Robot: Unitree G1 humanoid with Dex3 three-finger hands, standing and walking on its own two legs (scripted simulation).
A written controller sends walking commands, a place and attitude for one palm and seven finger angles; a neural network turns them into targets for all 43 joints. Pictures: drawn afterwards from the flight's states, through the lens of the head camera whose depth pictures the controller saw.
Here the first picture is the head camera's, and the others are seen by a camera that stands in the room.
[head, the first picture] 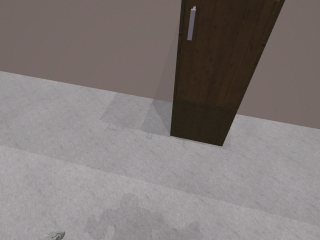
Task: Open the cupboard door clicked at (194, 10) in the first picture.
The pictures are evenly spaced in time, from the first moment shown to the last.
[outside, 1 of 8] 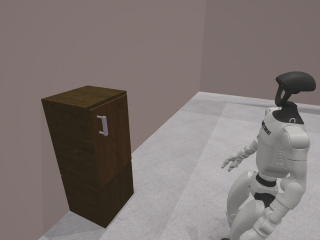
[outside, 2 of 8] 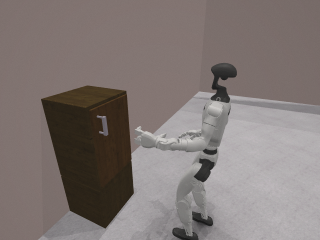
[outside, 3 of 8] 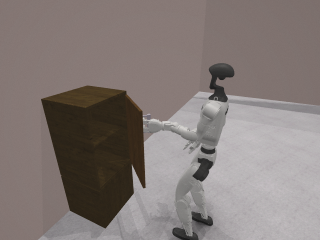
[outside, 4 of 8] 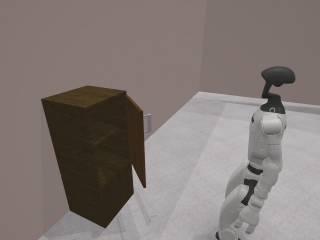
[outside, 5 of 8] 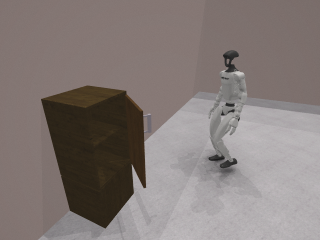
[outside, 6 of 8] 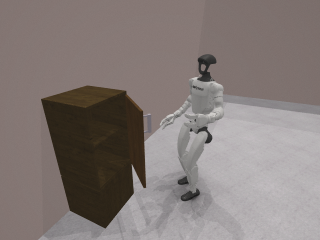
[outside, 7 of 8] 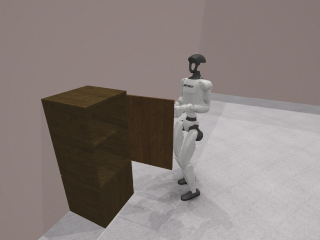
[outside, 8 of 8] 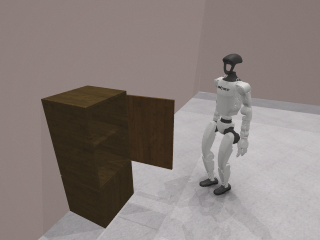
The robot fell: no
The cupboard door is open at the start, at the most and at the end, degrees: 0 96 95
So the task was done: yes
